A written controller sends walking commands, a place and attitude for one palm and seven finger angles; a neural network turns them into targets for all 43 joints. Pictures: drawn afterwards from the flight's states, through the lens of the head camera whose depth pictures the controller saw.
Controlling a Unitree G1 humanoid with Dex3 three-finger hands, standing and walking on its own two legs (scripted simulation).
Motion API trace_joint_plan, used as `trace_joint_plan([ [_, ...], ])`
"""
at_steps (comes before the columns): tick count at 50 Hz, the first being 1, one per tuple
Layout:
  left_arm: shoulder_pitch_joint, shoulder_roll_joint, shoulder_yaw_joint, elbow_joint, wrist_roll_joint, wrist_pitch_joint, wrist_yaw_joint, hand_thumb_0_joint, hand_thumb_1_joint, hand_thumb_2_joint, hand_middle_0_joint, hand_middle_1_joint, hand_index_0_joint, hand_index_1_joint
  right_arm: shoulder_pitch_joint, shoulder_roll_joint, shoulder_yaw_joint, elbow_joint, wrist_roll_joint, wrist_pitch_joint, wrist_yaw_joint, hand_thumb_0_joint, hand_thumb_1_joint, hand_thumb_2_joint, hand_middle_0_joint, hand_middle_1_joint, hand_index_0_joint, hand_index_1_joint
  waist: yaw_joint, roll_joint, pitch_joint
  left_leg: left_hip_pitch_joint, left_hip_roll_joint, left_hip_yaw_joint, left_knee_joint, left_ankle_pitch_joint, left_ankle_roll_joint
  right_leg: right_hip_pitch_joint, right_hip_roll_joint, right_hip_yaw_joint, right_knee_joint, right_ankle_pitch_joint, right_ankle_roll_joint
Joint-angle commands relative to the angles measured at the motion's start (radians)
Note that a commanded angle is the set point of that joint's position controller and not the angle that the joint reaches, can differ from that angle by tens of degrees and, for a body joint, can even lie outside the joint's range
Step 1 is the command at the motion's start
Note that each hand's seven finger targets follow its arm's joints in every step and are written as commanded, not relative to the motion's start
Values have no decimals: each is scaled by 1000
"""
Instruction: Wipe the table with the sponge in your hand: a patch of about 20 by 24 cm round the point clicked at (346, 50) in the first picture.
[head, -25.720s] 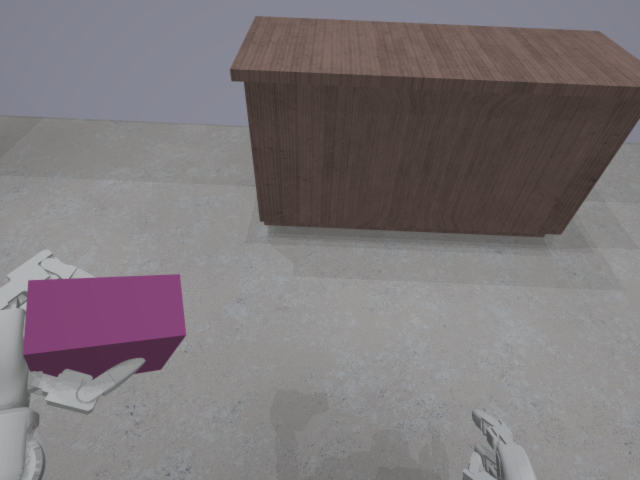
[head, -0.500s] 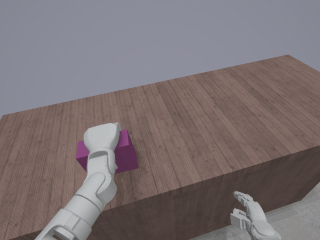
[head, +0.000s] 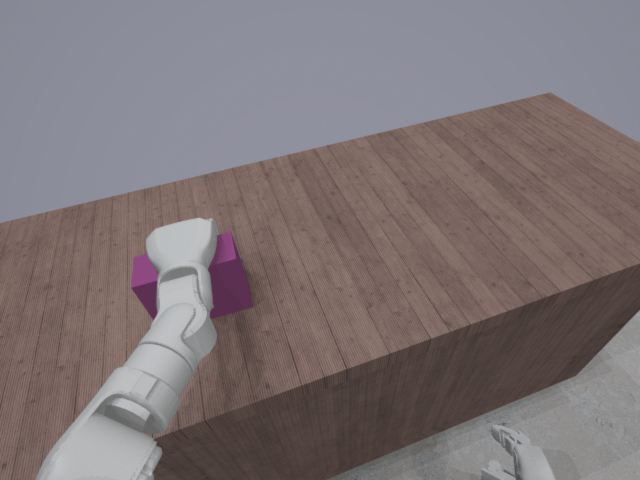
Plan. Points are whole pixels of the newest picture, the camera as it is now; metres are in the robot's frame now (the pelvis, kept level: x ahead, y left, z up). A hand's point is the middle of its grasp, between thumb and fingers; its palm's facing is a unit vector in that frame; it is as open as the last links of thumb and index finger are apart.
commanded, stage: wipe forward along the third lane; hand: left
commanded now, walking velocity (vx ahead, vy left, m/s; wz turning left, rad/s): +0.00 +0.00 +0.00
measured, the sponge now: (200, 291) +0.37 +0.21 +0.02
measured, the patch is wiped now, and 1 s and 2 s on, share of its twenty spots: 0.80 1.00 1.00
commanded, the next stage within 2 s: wipe back along the third lane in 0.96 s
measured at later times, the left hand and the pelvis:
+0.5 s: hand (190, 247) +0.42 +0.23 +0.06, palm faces -0.06 -0.02 -1.00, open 9.7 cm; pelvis +0.00 +0.01 +0.00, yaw +1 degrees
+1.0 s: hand (190, 225) +0.47 +0.25 +0.06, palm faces -0.08 +0.00 -1.00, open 9.7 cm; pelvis +0.00 +0.02 -0.01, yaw +0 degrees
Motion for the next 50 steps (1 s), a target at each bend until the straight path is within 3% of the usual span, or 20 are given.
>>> trace_joint_plan([
  [1, -237, 110, 34, 7, 7, -10, 13, 0, 100, 1300, -1200, -1600, -1200, -1600, -159, -102, -37, -156, -4, -45, -4, 0, -900, -900, 200, 300, 200, 300, -5, -167, -146, 0, -30, -28, -44, 62, 29, 92, -39, 95, -100, 115, 2],
  [3, -264, 132, 49, 30, 7, -16, 14, 0, 100, 1300, -1200, -1600, -1200, -1600, -150, -104, -38, -150, -5, -47, -5, 0, -900, -900, 200, 300, 200, 300, -8, -167, -151, 4, -28, -27, -43, 56, 30, 86, -39, 97, -107, 104, 3],
  [4, -284, 194, 103, 43, 3, -20, 17, 0, 100, 1300, -1200, -1600, -1200, -1600, -147, -111, -35, -146, -7, -47, -8, 0, -900, -900, 200, 300, 200, 300, 0, -185, -159, -9, -27, -35, -50, 50, 29, 96, -39, 105, -111, 93, 1],
  [6, -342, 151, 54, 75, 15, -32, 18, 0, 100, 1300, -1200, -1600, -1200, -1600, -131, -106, -35, -141, -7, -50, -12, 0, -900, -900, 200, 300, 200, 300, -25, -179, -146, -9, -25, -28, -45, 38, 31, 69, -41, 87, -107, 73, 8],
  [8, -356, 150, 54, 102, 16, -43, 19, 0, 100, 1300, -1200, -1600, -1200, -1600, -120, -105, -37, -139, -8, -53, -10, 0, -900, -900, 200, 300, 200, 300, -22, -153, -157, -2, -22, -28, -43, 45, 30, 57, -41, 79, -104, 78, 5],
  [9, -383, 189, 89, 105, 14, -53, 22, 0, 100, 1300, -1200, -1600, -1200, -1600, -116, -108, -38, -133, -10, -53, -13, 0, -900, -900, 200, 300, 200, 300, -21, -166, -185, -4, -20, -33, -45, 51, 30, 71, -40, 84, -101, 86, 5],
  [11, -390, 135, 45, 129, 19, -63, 26, 0, 100, 1300, -1200, -1600, -1200, -1600, -98, -102, -39, -135, -11, -56, -9, 0, -900, -900, 200, 300, 200, 300, -29, -140, -186, 0, -19, -28, -36, 64, 29, 58, -41, 67, -89, 110, 4],
  [14, -403, 174, 89, 156, 21, -77, 36, 0, 100, 1300, -1200, -1600, -1200, -1600, -85, -108, -43, -129, -15, -54, -6, 0, -900, -900, 200, 300, 200, 300, -23, -142, -223, -3, -16, -35, -31, 98, 27, 71, -38, 67, -76, 159, 0],
  [15, -415, 130, 49, 156, 22, -81, 38, 0, 100, 1300, -1200, -1600, -1200, -1600, -78, -104, -45, -130, -16, -54, -5, 0, -900, -900, 200, 300, 200, 300, -35, -148, -224, 5, -14, -29, -23, 106, 29, 66, -40, 56, -71, 173, 4],
  [20, -460, 168, 78, 208, 25, -85, 55, 0, 100, 1300, -1200, -1600, -1200, -1600, -63, -110, -45, -116, -17, -49, -4, 0, -900, -900, 200, 300, 200, 300, -45, -173, -210, -20, -11, -35, -22, 96, 29, 52, -40, 53, -70, 167, 8],
  [22, -477, 143, 63, 233, 28, -84, 60, 0, 100, 1300, -1200, -1600, -1200, -1600, -52, -106, -48, -106, -20, -52, -1, 0, -900, -900, 200, 300, 200, 300, -49, -144, -209, -11, -9, -30, -17, 102, 29, 32, -41, 46, -69, 171, 7],
  [24, -519, 184, 95, 250, 27, -87, 62, 0, 100, 1300, -1200, -1600, -1200, -1600, -48, -109, -47, -101, -21, -50, -3, 0, -900, -900, 200, 300, 200, 300, -52, -149, -228, -19, -7, -36, -15, 112, 29, 40, -40, 45, -62, 179, 7],
  [29, -550, 183, 100, 300, 33, -99, 68, 0, 100, 1300, -1200, -1600, -1200, -1600, -19, -111, -53, -90, -27, -51, 2, 0, -900, -900, 200, 300, 200, 300, -59, -153, -262, -22, -2, -37, -2, 140, 29, 41, -39, 37, -45, 217, 7],
  [31, -570, 148, 64, 317, 45, -104, 71, 0, 100, 1300, -1200, -1600, -1200, -1600, -3, -110, -55, -83, -29, -51, 4, 0, -900, -900, 200, 300, 200, 300, -73, -127, -247, -15, -1, -36, 7, 139, 28, 8, -36, 32, -41, 210, 6],
  [34, -584, 184, 104, 342, 41, -112, 78, 0, 100, 1300, -1200, -1600, -1200, -1600, 9, -114, -59, -76, -31, -51, 6, 0, -900, -900, 200, 300, 200, 300, -70, -148, -268, -25, 5, -43, 10, 156, 27, 11, -34, 26, -31, 218, 5],
  [36, -629, 150, 66, 351, 44, -113, 81, 0, 100, 1300, -1200, -1600, -1200, -1600, 19, -112, -59, -71, -31, -53, 9, 0, -900, -900, 200, 300, 200, 300, -86, -110, -248, -19, 7, -42, 13, 136, 26, -31, -30, 19, -32, 185, 6],
  [39, -677, 202, 107, 380, 43, -116, 92, 0, 100, 1300, -1200, -1600, -1200, -1600, 33, -120, -61, -59, -34, -57, 8, 0, -900, -900, 200, 300, 200, 300, -95, -137, -263, -39, 10, -47, 17, 132, 28, -28, -31, 20, -26, 182, 8],
  [43, -728, 173, 71, 426, 56, -109, 97, 0, 100, 1300, -1200, -1600, -1200, -1600, 62, -119, -62, -45, -36, -61, 13, 0, -900, -900, 200, 300, 200, 300, -115, -109, -262, -40, 14, -46, 27, 118, 28, -70, -25, 16, -22, 153, 9],
  [45, -759, 234, 112, 442, 53, -112, 101, 0, 100, 1300, -1200, -1600, -1200, -1600, 74, -128, -64, -37, -39, -63, 9, 0, -900, -900, 200, 300, 200, 300, -119, -116, -282, -50, 15, -50, 31, 116, 30, -63, -26, 18, -19, 152, 12],
  [50, -830, 278, 118, 499, 70, -109, 94, 0, 100, 1300, -1200, -1600, -1200, -1600, 115, -136, -63, -23, -41, -71, 10, 0, -900, -900, 200, 300, 200, 300, -143, -94, -291, -80, 16, -52, 45, 105, 32, -79, -24, 21, -12, 150, 15],
])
